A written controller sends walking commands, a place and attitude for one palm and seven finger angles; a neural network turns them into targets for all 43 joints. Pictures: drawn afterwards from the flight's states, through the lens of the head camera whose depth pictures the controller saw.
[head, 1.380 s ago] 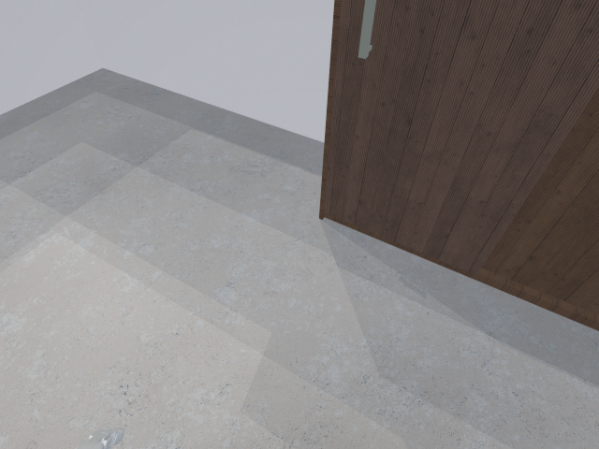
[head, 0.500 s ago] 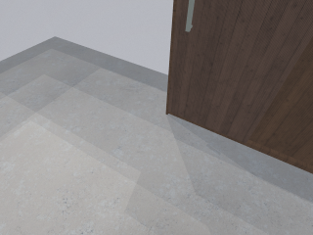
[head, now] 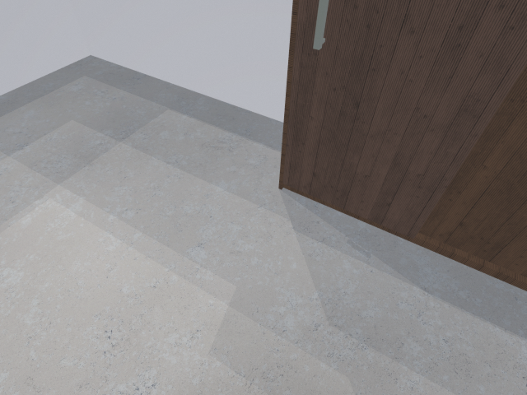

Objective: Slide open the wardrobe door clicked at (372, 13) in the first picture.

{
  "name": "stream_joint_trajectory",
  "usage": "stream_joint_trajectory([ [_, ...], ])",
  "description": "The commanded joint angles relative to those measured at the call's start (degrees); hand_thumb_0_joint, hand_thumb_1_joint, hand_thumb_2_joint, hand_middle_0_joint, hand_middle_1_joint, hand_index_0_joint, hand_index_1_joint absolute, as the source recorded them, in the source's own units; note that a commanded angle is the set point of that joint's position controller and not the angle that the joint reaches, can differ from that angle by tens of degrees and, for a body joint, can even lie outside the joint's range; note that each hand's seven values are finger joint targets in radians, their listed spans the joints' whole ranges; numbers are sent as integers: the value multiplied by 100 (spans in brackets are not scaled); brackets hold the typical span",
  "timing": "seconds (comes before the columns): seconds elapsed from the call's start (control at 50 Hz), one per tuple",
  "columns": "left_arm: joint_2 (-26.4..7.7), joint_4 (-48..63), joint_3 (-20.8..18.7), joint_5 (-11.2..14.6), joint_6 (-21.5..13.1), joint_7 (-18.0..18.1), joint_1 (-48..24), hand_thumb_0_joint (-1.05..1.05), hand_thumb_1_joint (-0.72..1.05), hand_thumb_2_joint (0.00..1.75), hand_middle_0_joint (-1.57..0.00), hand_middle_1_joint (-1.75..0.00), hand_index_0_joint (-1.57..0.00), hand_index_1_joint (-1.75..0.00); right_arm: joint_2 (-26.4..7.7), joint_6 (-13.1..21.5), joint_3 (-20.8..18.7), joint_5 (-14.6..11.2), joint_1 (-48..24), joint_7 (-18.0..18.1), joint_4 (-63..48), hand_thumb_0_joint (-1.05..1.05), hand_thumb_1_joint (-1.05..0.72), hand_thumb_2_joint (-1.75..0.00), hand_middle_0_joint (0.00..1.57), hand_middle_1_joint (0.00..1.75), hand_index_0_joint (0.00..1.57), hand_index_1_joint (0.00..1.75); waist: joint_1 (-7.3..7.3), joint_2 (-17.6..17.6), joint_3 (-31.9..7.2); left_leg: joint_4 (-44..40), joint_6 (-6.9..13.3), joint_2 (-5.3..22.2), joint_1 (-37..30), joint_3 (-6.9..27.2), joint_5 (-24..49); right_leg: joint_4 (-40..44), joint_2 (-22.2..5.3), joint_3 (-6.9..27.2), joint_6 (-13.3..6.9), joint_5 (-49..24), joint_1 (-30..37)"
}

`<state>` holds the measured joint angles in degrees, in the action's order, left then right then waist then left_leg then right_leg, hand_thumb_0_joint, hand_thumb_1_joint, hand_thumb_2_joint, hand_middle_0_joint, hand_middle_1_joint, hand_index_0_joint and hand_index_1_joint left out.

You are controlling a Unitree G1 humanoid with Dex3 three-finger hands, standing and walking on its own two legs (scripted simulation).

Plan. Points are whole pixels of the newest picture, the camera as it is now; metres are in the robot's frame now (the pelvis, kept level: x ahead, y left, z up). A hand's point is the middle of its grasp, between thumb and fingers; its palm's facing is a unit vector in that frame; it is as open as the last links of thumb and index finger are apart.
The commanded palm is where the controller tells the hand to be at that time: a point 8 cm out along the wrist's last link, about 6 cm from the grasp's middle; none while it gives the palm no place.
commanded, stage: look at it before walking up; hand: left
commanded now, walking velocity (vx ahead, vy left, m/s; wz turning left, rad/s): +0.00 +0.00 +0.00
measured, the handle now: (325, 5) +1.16 -0.12 +0.15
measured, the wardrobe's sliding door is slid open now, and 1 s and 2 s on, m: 0.00 0.00 0.00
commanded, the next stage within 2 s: walk to a spot facing it in 0.06 s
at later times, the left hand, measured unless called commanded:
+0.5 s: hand out of the picture +0.02 +0.24 -0.20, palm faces +0.14 -0.97 -0.19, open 7.4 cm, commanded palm none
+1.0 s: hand (156, 300) +0.33 +0.25 -0.18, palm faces +0.14 -0.98 -0.16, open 7.4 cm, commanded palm none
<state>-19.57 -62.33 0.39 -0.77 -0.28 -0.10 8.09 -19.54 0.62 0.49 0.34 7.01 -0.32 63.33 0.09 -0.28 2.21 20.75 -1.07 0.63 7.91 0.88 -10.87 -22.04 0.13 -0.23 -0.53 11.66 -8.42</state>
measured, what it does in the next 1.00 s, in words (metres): walks ahead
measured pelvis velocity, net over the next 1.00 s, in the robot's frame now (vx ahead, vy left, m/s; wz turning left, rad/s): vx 0.26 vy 0.07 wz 0.18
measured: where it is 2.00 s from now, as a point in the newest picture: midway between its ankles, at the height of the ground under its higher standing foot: (245, 338)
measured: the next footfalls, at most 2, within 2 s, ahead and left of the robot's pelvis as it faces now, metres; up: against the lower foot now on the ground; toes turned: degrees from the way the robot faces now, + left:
right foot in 1.02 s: +0.46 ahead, +0.00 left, +0.00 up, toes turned +3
left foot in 1.46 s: +0.52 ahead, +0.23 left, +0.00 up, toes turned +17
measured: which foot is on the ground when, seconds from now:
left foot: down 0.00-1.00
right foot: down 0.00-0.50, up 0.52-1.00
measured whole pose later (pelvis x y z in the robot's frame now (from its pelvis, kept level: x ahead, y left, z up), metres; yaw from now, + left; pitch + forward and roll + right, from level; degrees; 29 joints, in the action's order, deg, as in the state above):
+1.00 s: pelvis +0.26 +0.07 -0.02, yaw +10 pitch -1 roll +1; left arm -8.5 -58.4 -2.8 -1.4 -1.4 -1.4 7.2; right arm -5.2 4.6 -1.3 1.0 27.8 1.4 67.0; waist -3.2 0.0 3.7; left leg 17.7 1.0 -0.9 -8.7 -3.2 -25.4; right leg -36.5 -3.7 -7.3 -1.5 10.2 -29.3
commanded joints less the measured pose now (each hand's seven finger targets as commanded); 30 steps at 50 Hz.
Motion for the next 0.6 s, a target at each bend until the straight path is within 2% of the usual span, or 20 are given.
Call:
stream_joint_trajectory([
  [0.0,-1200,385,-242,17,-151,78,-241,0,90,90,-20,-30,-20,-30,-1175,142,-254,8,-232,110,-347,0,-90,-90,20,30,20,30,-7,18,-482,-255,228,615,-115,492,840,394,-706,639,-152,-871,89],
  [0.14,-1202,370,-241,14,-141,75,-255,0,90,90,-20,-30,-20,-30,-1175,137,-249,8,-281,109,-337,0,-90,-90,20,30,20,30,0,24,-318,-334,223,610,-76,494,689,467,-698,646,-133,-679,24],
  [0.18,-519,201,-103,16,-27,99,145,0,90,90,-20,-30,-20,-30,-453,28,-82,53,80,69,-202,0,-90,-90,20,30,20,30,12,27,-397,-195,140,512,70,412,90,422,-694,545,-8,269,85],
  [0.22,-603,191,-163,-25,47,64,394,0,90,90,-20,-30,-20,-30,-410,-53,-93,96,212,41,-234,0,-90,-90,20,30,20,30,92,-173,-63,38,177,321,689,378,-1144,566,-751,753,-70,1739,-18],
  [0.24,-718,218,-219,-43,68,45,501,0,90,90,-20,-30,-20,-30,-373,-78,-103,114,237,27,-287,0,-90,-90,20,30,20,30,144,-408,133,274,169,168,1134,292,-1591,726,-898,945,-165,2289,15],
  [0.26,-851,255,-291,-61,78,42,681,0,90,90,-20,-30,-20,-30,-329,-101,-113,118,233,25,-373,0,-90,-90,20,30,20,30,223,-827,240,818,141,8,1571,64,-1736,1015,-1220,1309,-330,2821,100],
  [0.28,-960,299,-358,-72,67,55,838,0,90,90,-20,-30,-20,-30,-311,-110,-144,116,214,23,-473,0,-90,-90,20,30,20,30,280,-1206,309,1513,121,-15,1862,-183,-1667,1355,-1657,1749,-562,3186,114],
  [0.3,-987,339,-396,-78,34,75,954,0,90,90,-20,-30,-20,-30,-362,-101,-200,107,121,3,-601,0,-90,-90,20,30,20,30,330,-1173,402,2156,143,102,2103,-168,-1759,1515,-1974,1988,-792,3193,122],
  [0.32,-950,371,-430,-84,-40,84,926,0,90,90,-20,-30,-20,-30,-346,-56,-234,93,126,-19,-655,0,-90,-90,20,30,20,30,262,-949,451,2499,167,249,2294,-92,-1661,1491,-2120,1977,-938,2777,212],
  [0.34,-913,407,-449,-86,-104,79,925,0,90,90,-20,-30,-20,-30,-274,-23,-247,82,159,-51,-681,0,-90,-90,20,30,20,30,221,-718,439,2620,177,333,2319,-127,-1562,1398,-2129,1736,-981,2319,282],
  [0.38,-803,445,-462,-99,-177,63,851,0,90,90,-20,-30,-20,-30,-39,31,-250,55,355,-106,-703,0,-90,-90,20,30,20,30,104,-586,329,2146,160,372,2004,-322,-1439,1041,-1966,1000,-898,1465,306],
  [0.42,-668,473,-453,-87,-171,52,732,0,90,90,-20,-30,-20,-30,135,63,-254,52,810,-123,-607,0,-90,-90,20,30,20,30,-115,-592,376,1384,154,272,1058,-649,-977,692,-1750,361,-660,1416,-352],
  [0.44,-576,458,-446,-66,-152,49,689,0,90,90,-20,-30,-20,-30,190,92,-261,51,1265,-105,-470,0,-90,-90,20,30,20,30,-303,-377,256,907,156,139,233,-761,-607,276,-1547,38,-495,1564,-835],
  [0.46,-348,464,-402,-30,-124,27,747,0,90,90,-20,-30,-20,-30,24,123,-320,59,1872,-61,-266,0,-90,-90,20,30,20,30,-479,305,54,477,180,130,-508,-502,-806,-729,-1146,-425,-285,1430,-1209],
  [0.48,90,606,-321,22,-95,-21,779,0,90,90,-20,-30,-20,-30,-525,173,-501,136,2502,-4,-106,0,-90,-90,20,30,20,30,-697,1984,64,-569,616,1399,-976,1750,-2142,-2709,-416,-948,94,1846,-2363],
  [0.5,181,898,-258,-31,-129,-25,384,0,90,90,-20,-30,-20,-30,-719,196,-529,103,2906,69,-75,0,-90,-90,20,30,20,30,-713,1982,278,-1351,1040,2080,-899,3076,-2584,-3735,-167,-549,110,2271,-3169],
  [0.52,144,900,-309,-79,-139,-3,321,0,90,90,-20,-30,-20,-30,-607,159,-492,89,2623,89,-137,0,-90,-90,20,30,20,30,-552,1313,440,-1401,1212,2193,-567,3063,-2719,-4265,-475,-138,-19,1962,-3241],
  [0.54,151,798,-335,-93,-151,-21,266,0,90,90,-20,-30,-20,-30,-299,178,-433,70,2312,106,-206,0,-90,-90,20,30,20,30,-446,832,601,-1424,1187,1975,-139,2777,-2665,-4517,-650,-36,-43,1428,-3238],
  [0.56,222,696,-351,-105,-172,-63,338,0,90,90,-20,-30,-20,-30,-83,240,-381,68,2056,124,-265,0,-90,-90,20,30,20,30,-315,500,664,-1420,1111,1774,94,2420,-2253,-4526,-751,34,-13,1005,-3130],
  [0.58,294,589,-341,-113,-179,-88,498,0,90,90,-20,-30,-20,-30,55,306,-341,70,1921,136,-280,0,-90,-90,20,30,20,30,-206,425,643,-1395,1057,1629,153,1992,-1697,-4434,-818,19,46,706,-2961],
])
